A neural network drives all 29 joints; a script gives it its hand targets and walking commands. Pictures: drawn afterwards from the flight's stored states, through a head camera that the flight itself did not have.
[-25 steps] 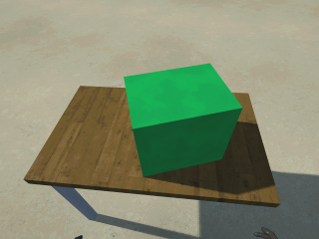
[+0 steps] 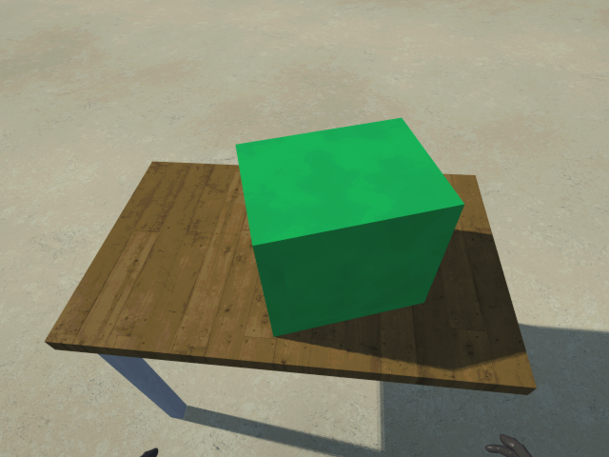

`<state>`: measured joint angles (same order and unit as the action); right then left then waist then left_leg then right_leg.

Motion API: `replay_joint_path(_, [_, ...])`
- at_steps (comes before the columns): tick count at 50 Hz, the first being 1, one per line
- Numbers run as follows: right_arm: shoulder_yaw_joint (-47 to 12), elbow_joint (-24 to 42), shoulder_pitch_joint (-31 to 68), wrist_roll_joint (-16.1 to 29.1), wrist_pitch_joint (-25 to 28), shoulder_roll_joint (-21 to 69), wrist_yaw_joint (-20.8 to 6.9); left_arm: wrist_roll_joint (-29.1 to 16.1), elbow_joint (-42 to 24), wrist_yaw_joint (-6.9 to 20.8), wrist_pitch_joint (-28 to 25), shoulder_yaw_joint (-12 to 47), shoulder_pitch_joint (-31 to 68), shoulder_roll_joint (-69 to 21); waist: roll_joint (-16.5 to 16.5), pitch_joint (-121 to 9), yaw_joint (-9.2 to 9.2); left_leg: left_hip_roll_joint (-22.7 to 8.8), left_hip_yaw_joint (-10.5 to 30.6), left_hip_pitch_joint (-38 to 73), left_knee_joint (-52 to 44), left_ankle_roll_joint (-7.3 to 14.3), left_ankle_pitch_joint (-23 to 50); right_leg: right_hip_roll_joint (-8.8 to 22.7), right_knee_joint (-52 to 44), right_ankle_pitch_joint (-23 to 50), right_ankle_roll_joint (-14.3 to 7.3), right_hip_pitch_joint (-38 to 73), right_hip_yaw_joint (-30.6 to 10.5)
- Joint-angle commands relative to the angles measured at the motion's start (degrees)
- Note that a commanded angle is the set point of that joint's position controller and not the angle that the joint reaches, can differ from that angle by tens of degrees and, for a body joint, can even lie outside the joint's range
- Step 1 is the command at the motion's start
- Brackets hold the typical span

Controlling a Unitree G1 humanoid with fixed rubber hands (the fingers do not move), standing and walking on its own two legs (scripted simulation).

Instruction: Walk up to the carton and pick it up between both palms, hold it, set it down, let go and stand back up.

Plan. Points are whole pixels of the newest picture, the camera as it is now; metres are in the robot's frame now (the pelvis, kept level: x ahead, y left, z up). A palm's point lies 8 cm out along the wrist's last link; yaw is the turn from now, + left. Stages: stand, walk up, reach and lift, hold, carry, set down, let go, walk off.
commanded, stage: stand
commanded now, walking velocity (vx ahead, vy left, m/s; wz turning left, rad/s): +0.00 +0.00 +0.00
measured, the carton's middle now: (336, 229) +0.49 +0.01 -0.02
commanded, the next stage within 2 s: none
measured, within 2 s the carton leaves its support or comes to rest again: neither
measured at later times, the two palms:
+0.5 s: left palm out of the picture +0.08 +0.28 -0.12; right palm out of the picture +0.11 -0.25 -0.11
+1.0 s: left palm out of the picture +0.08 +0.28 -0.12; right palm out of the picture +0.11 -0.25 -0.11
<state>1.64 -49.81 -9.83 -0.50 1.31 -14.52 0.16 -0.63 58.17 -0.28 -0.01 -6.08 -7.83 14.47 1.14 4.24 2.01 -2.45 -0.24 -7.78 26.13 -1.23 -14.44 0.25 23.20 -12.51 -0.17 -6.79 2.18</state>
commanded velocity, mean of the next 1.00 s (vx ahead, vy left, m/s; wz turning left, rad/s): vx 0.00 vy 0.00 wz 0.00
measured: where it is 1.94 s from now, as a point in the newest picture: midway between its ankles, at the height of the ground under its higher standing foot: outside the picture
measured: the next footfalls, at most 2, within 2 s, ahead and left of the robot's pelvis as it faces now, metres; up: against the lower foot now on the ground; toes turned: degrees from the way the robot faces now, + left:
none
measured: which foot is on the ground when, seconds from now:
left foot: down 0.00-1.00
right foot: down 0.00-1.00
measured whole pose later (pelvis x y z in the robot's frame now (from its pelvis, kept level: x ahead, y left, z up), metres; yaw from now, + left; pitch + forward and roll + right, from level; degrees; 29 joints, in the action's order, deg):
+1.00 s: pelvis +0.00 +0.00 +0.00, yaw +0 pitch -4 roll -1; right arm 1.7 -49.8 -9.7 -0.5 1.3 -14.6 0.2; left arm -0.6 58.4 -0.2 0.0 -6.1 -6.8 14.5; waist 1.2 4.6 2.0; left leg -2.5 -0.2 -7.9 26.1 -1.2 -14.5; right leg 0.2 23.1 -12.5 -0.1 -6.8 2.2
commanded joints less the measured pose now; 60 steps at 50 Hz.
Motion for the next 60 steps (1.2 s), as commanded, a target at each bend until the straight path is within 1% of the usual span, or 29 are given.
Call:
replay_joint_path(1, [2.19,-0.45,5.31,-0.89,1.49,-15.57,0.65,1.64,-2.09,0.66,-2.55,0.51,3.45,15.07,4.12,-1.73,-2.14,-4.9,5.05,-0.72,-9.45,2.2,6.05,7.11,-6.8,3.9,-1.79,-2.45,-6.55])
replay_joint_path(2, [2.44,-0.55,4.43,-1.2,1.4,-16.01,0.68,1.43,-2.53,0.8,-2.68,0.26,2.49,14.4,5.24,-1.95,-1.37,-4.73,4.71,-1.56,-9.25,2.55,5.87,7.11,-6.32,5.4,-1.62,-1.0,-6.76])
replay_joint_path(5, [2.48,-0.16,4.39,-0.77,1.5,-14.86,0.6,1.85,-1.98,0.74,-2.67,0.26,2.47,14.62,1.55,-4.47,-2.03,-5.21,4.43,0.99,-7.95,2.12,8.27,7.06,-5.89,6.52,-1.66,-1.31,-6.2])
replay_joint_path(7, [2.73,0.33,4.65,-0.86,1.38,-15.9,0.55,1.63,-2.28,0.5,-2.57,0.33,3.89,14.69,3.76,-1.7,-2.31,-5.22,4.59,-1.46,-8.74,2.61,7.25,7.49,-6.61,6.94,-1.69,-1.13,-6.76])
replay_joint_path(12, [2.22,-0.54,4.94,-1.0,1.3,-14.67,0.69,1.5,-2.22,0.31,-2.46,0.01,3.47,15.19,2.06,-3.14,-1.77,-5.14,4.8,-1.22,-8.52,2.78,7.41,7.32,-5.56,5.7,-1.85,-0.62,-6.33])
replay_joint_path(13, [2.23,-0.41,5.61,-0.76,1.3,-15.47,0.61,1.66,-2.23,0.42,-2.23,0.58,3.45,14.56,4.14,-2.67,-1.51,-5.03,4.81,-1.01,-8.64,2.62,8.36,7.89,-6.46,6.67,-1.79,-0.82,-6.99])
replay_joint_path(15, [2.28,-0.75,4.82,-0.95,1.24,-15.21,0.69,1.84,-1.65,0.49,-2.24,0.57,3.1,15.15,3.03,-2.15,-1.94,-4.73,4.0,-0.66,-8.19,2.24,7.11,7.22,-6.85,6.68,-1.5,-1.24,-6.54])
replay_joint_path(16, [2.3,-0.49,4.58,-1.04,1.23,-15.27,0.7,1.64,-2.11,0.61,-2.56,0.24,2.77,15.14,1.18,-3.09,-1.15,-5.44,5.0,-0.96,-9.01,2.58,8.08,7.18,-6.48,6.18,-1.33,0.32,-5.42])
replay_joint_path(17, [2.25,-0.45,4.46,-0.9,1.5,-15.41,0.81,1.81,-1.65,0.49,-2.44,0.26,4.47,14.32,3.68,-4.04,-1.92,-5.07,3.69,-1.34,-8.41,2.49,8.0,7.72,-6.14,8.13,-1.69,0.33,-6.66])
replay_joint_path(21, [2.32,-1.09,4.02,-1.13,1.41,-16.0,0.9,1.83,-1.99,0.54,-2.28,0.25,3.15,14.48,2.84,-2.88,-1.25,-5.28,4.14,-1.03,-8.43,2.37,8.47,7.67,-6.33,9.24,-1.9,0.09,-6.62])
replay_joint_path(23, [2.74,-0.39,4.01,-0.52,1.08,-15.96,0.91,1.72,-1.48,0.41,-2.29,0.38,3.71,14.24,2.24,-3.3,-2.54,-5.31,4.39,0.09,-8.75,2.57,7.52,7.56,-5.66,9.11,-1.66,-0.42,-6.36])
replay_joint_path(25, [2.54,-0.55,4.36,-0.98,1.09,-16.02,0.98,1.44,-2.21,0.37,-2.26,0.15,4.03,14.82,4.76,-3.59,-1.88,-5.11,4.3,-1.48,-8.87,2.59,9.02,7.51,-5.97,8.11,-1.89,0.4,-6.37])
replay_joint_path(28, [2.26,0.17,4.16,-0.84,1.31,-14.97,0.93,1.78,-2.05,0.5,-2.12,0.21,4.53,14.95,3.76,-2.68,-2.35,-5.04,4.8,-2.49,-9.11,2.19,6.4,7.74,-5.69,7.29,-1.8,0.42,-6.47])
replay_joint_path(29, [2.3,-0.24,4.64,-0.69,1.51,-15.63,0.67,1.78,-1.59,0.49,-1.79,0.27,3.57,14.9,3.37,-2.82,-1.47,-5.39,4.28,-2.21,-8.48,2.5,5.29,7.82,-7.21,7.53,-2.04,0.39,-6.9])
replay_joint_path(32, [2.53,-0.69,4.15,-0.81,1.34,-16.4,0.68,1.45,-1.6,0.6,-2.06,0.41,3.61,15.58,3.93,-4.19,-1.97,-5.23,4.15,-0.02,-8.78,2.37,7.52,7.83,-6.65,7.03,-1.68,-0.06,-6.76])
replay_joint_path(34, [2.02,-0.51,4.04,-0.84,1.42,-14.78,0.66,1.58,-1.92,0.59,-2.32,0.08,4.84,15.45,2.29,-2.72,-1.96,-5.38,4.98,-1.76,-9.29,2.56,7.67,7.41,-5.8,6.87,-2.07,-0.59,-5.92])
replay_joint_path(36, [2.48,-0.41,5.59,-0.73,1.49,-16.04,0.72,1.86,-1.37,0.8,-2.14,0.22,2.87,15.17,6.26,-2.83,-1.38,-5.17,4.34,-1.5,-9.07,2.45,6.48,7.23,-6.37,6.99,-1.58,-0.34,-6.15])
replay_joint_path(38, [2.4,-0.52,5.19,-0.75,1.39,-15.62,0.5,1.92,-1.59,0.6,-2.12,-0.09,3.35,15.86,1.88,-3.24,-1.68,-5.61,5.06,-1.47,-9.0,2.44,7.75,7.22,-6.08,6.89,-1.73,0.22,-5.51])
replay_joint_path(39, [2.36,-0.74,3.46,-1.04,1.43,-16.32,0.58,1.51,-1.47,0.54,-2.23,0.13,3.1,14.98,4.01,-3.22,-1.44,-4.76,4.1,-1.71,-8.78,2.49,8.2,7.51,-6.5,7.96,-1.78,0.91,-6.68])
replay_joint_path(41, [2.07,-1.02,3.72,-1.1,1.4,-14.97,0.85,1.54,-1.61,0.54,-2.33,0.03,3.58,15.7,1.7,-2.25,-1.56,-5.28,4.86,-1.4,-8.44,2.96,7.96,7.99,-6.07,6.69,-1.85,-0.9,-6.96])
replay_joint_path(42, [2.23,-0.29,4.74,-1.42,1.22,-14.96,0.58,1.84,-1.78,0.63,-2.14,0.15,4.05,14.92,4.09,-3.61,-2.15,-5.12,4.26,-0.37,-8.52,2.43,6.63,7.17,-5.5,5.46,-1.72,-1.04,-5.83])
replay_joint_path(43, [2.26,0.03,4.91,-0.74,1.51,-15.24,0.57,1.77,-2.01,0.58,-2.04,-0.09,4.27,14.9,2.28,-4.05,-1.64,-5.44,5.01,-1.88,-9.06,2.59,6.2,7.07,-5.59,6.03,-1.74,0.09,-5.63])
replay_joint_path(47, [2.49,-0.86,4.23,-1.11,1.51,-16.17,0.82,1.56,-1.66,0.57,-2.12,-0.07,3.49,15.12,4.62,-1.96,-1.18,-5.22,4.65,-2.68,-9.7,2.42,7.11,7.63,-6.07,6.87,-1.97,0.39,-6.88])
replay_joint_path(48, [2.15,-0.23,4.46,-1.08,1.49,-14.66,0.44,1.78,-1.92,0.56,-2.23,0.24,4.02,15.6,3.89,-2.26,-2.33,-5.18,4.56,-1.2,-9.76,2.18,7.13,7.08,-5.81,5.8,-1.62,-0.84,-6.07])
replay_joint_path(49, [2.32,-0.64,4.03,-0.98,1.62,-15.29,0.6,1.6,-1.86,0.65,-2.08,-0.08,3.7,15.49,3.24,-2.67,-1.18,-5.7,4.59,-1.57,-8.88,2.53,6.73,7.63,-6.41,6.05,-1.83,-0.12,-6.25])
replay_joint_path(50, [2.49,-0.06,4.13,-0.89,1.78,-15.7,0.51,1.48,-2.13,0.83,-2.06,0.17,4.4,14.51,4.86,-2.87,-1.68,-5.31,4.41,-1.68,-9.74,2.26,6.49,7.55,-5.88,7.02,-1.99,-0.73,-6.84])
replay_joint_path(52, [2.29,-0.71,4.31,-0.75,1.64,-15.0,0.79,1.64,-1.54,0.74,-2.39,0.27,3.46,15.26,2.12,-3.29,-1.58,-5.88,5.71,-0.99,-9.52,2.57,7.83,7.39,-5.34,6.7,-1.89,0.05,-6.28])
replay_joint_path(53, [1.9,-0.24,5.39,-1.12,1.63,-15.06,0.7,1.76,-1.89,0.57,-2.12,0.24,4.43,14.66,4.0,-4.55,-1.92,-5.74,4.94,-0.68,-9.1,2.8,7.63,7.49,-5.73,7.13,-2.09,0.46,-6.23])
replay_joint_path(60, [2.41,-1.03,4.23,-0.83,1.58,-15.89,0.79,1.64,-2.03,0.9,-2.11,0.11,4.56,14.9,2.82,-3.76,-1.65,-5.37,4.2,-0.72,-8.95,2.52,6.59,7.87,-6.13,6.1,-2.1,-0.42,-6.56])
